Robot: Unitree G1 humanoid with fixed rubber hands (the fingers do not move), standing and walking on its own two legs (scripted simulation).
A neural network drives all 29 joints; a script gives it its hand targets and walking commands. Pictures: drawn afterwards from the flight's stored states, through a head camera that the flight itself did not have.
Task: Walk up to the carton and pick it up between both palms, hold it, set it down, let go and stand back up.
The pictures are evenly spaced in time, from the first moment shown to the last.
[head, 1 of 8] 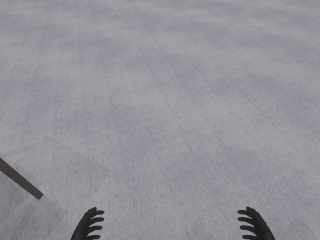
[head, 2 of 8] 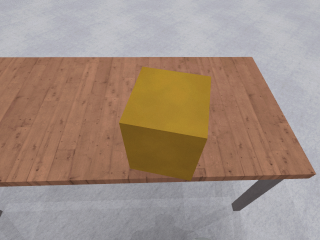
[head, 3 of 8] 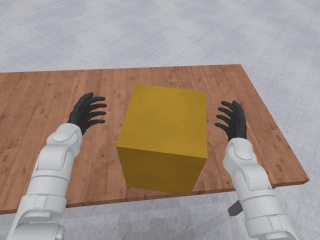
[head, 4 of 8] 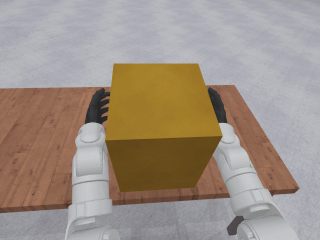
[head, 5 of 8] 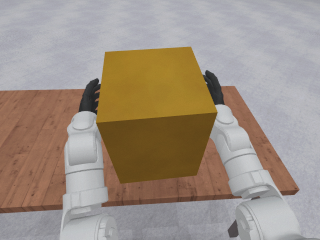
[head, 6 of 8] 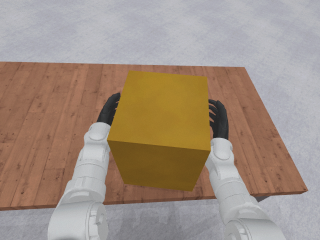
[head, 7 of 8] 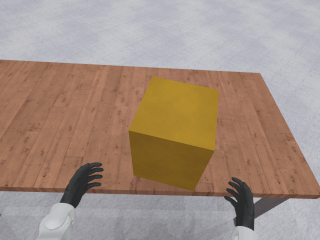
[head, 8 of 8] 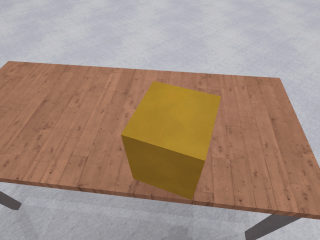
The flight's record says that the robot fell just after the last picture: no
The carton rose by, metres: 0.20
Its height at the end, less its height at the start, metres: +0.00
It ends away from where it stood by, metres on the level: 0.02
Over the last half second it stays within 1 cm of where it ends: yes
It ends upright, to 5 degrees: yes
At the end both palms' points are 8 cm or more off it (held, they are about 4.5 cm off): yes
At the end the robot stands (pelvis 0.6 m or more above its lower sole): yes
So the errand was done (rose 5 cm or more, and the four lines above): yes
